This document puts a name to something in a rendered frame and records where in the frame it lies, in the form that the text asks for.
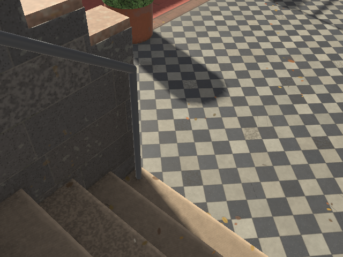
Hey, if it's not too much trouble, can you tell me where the stairs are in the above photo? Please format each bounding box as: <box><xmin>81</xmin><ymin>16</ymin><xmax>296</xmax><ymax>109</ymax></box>
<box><xmin>0</xmin><ymin>168</ymin><xmax>268</xmax><ymax>257</ymax></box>

